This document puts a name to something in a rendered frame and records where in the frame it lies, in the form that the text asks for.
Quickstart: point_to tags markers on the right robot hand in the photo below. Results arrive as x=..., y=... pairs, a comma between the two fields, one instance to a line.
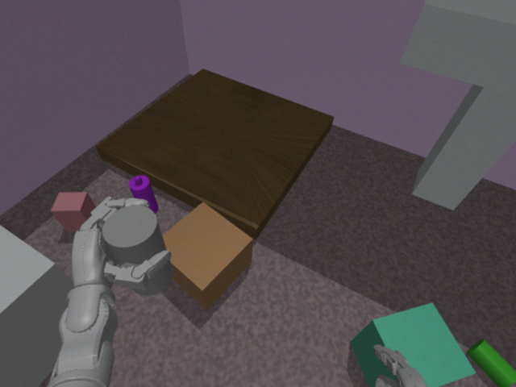
x=397, y=365

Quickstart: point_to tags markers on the left robot hand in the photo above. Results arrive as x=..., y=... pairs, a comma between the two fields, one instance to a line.
x=92, y=260

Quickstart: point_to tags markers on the left robot arm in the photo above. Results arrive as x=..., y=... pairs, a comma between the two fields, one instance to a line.
x=87, y=329

